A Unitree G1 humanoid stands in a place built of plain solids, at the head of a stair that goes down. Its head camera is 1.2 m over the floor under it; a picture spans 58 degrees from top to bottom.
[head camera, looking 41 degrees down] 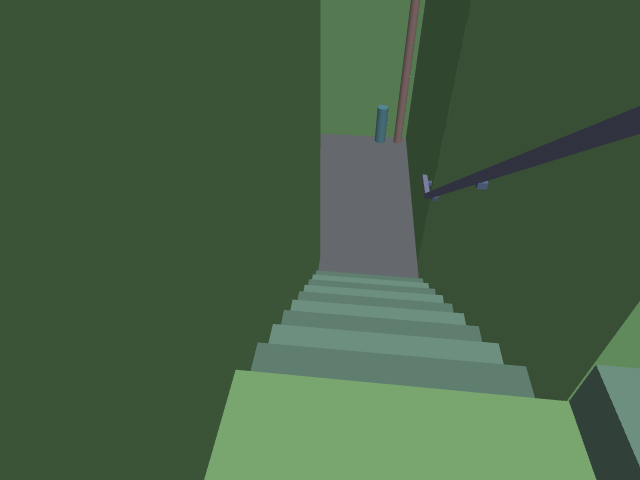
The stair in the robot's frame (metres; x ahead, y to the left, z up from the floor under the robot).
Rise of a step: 0.19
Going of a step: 0.24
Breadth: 1.00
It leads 6 degrees to the right of straight ahead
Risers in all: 10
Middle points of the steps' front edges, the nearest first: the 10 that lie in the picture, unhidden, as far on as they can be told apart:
0.71 -0.23 0.00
0.95 -0.26 -0.19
1.18 -0.28 -0.38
1.42 -0.31 -0.57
1.66 -0.33 -0.76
1.90 -0.36 -0.95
2.14 -0.38 -1.14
2.38 -0.41 -1.33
2.62 -0.43 -1.52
2.85 -0.46 -1.71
